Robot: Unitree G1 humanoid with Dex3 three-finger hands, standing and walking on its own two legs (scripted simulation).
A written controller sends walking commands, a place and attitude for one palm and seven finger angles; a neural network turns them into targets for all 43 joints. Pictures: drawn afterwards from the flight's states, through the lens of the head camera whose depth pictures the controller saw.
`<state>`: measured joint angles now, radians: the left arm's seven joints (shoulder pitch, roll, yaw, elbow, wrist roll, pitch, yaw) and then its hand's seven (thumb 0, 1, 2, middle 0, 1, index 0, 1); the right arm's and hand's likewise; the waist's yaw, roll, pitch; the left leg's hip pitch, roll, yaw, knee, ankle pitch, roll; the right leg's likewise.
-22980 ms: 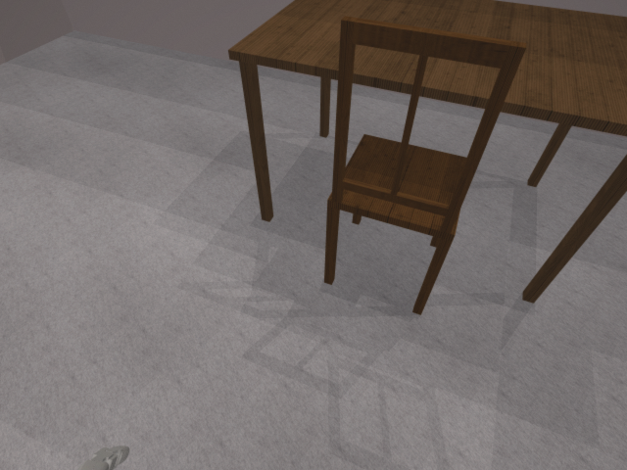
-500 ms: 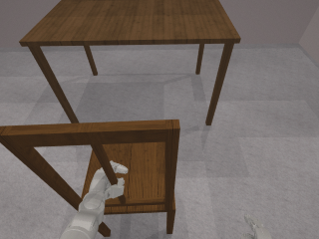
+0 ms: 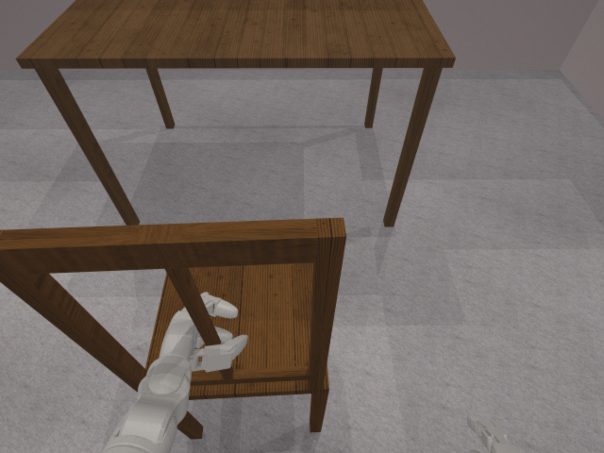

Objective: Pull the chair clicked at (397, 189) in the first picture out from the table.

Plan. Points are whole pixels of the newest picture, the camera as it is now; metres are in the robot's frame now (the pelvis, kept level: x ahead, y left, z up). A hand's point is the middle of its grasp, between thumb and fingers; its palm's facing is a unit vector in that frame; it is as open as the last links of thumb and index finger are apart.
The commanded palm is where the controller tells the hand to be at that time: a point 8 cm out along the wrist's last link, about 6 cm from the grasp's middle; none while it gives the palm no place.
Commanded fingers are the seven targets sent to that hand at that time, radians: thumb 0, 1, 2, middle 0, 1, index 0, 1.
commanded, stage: open the thumb and straighten the fingers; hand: left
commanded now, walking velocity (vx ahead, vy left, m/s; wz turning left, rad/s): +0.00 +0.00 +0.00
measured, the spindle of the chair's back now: (208, 332) +0.30 +0.14 -0.04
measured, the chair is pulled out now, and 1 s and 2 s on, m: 0.58 0.58 0.58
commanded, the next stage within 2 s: draw the fingers out of the gap in 0.52 s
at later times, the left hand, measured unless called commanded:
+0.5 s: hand (213, 345) +0.29 +0.13 -0.06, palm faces -0.03 -0.98 -0.20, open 16.9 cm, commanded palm +0.27 +0.18 -0.03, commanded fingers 0.00 -0.55 0.20 0.00 0.00 0.00 0.00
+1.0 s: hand (199, 393) +0.22 +0.14 -0.06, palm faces -0.02 -0.98 -0.19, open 17.5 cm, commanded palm +0.20 +0.19 -0.04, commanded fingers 0.00 -0.55 0.20 0.00 0.00 0.00 0.00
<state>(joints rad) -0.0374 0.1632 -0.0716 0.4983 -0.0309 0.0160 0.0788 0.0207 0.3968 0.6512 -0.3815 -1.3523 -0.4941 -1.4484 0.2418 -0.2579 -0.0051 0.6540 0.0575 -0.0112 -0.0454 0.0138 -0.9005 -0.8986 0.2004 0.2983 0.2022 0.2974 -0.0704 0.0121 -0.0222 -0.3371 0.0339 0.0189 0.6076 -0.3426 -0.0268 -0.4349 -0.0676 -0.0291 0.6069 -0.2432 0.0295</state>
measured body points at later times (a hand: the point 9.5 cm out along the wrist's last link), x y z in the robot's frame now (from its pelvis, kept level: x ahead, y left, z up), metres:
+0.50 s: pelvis +0.02 +0.00 -0.02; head +0.06 -0.02 +0.42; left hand +0.28 +0.19 -0.04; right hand +0.18 -0.25 -0.12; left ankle -0.02 +0.14 -0.73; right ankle +0.04 -0.14 -0.73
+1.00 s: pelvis +0.02 +0.00 -0.03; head +0.06 -0.01 +0.41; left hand +0.22 +0.20 -0.05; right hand +0.19 -0.24 -0.11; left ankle -0.02 +0.14 -0.73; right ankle +0.04 -0.14 -0.73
